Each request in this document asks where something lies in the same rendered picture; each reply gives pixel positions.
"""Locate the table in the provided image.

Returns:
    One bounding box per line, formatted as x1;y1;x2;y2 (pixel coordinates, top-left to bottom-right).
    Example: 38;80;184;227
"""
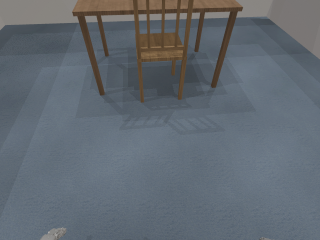
72;0;243;96

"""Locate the chair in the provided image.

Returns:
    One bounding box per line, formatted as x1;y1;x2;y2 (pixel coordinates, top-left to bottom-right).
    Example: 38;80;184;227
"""
133;0;194;103

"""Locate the robot left hand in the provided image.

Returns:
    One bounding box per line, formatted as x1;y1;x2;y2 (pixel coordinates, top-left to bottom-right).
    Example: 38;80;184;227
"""
40;227;67;240

